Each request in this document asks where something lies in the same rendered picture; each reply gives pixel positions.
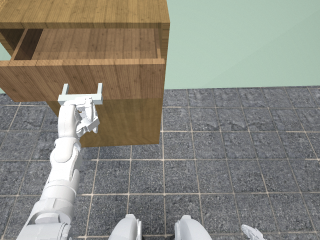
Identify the handle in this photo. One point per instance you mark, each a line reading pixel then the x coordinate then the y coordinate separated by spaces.
pixel 97 98

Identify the right robot hand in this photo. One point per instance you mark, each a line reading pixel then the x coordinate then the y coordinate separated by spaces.
pixel 253 234

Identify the left robot upper arm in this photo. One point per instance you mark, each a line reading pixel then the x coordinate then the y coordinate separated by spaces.
pixel 47 231

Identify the cabinet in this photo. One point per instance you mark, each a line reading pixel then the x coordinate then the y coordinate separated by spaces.
pixel 123 122

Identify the left robot forearm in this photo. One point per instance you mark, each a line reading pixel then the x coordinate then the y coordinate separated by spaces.
pixel 56 204

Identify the robot left shin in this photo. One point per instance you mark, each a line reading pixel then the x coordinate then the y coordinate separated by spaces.
pixel 130 216

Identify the left robot hand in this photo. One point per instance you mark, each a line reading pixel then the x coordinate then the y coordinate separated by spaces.
pixel 69 118

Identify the drawer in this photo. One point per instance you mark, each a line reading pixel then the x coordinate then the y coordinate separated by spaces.
pixel 127 61

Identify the robot right thigh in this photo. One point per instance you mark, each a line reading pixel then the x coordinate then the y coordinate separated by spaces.
pixel 190 229

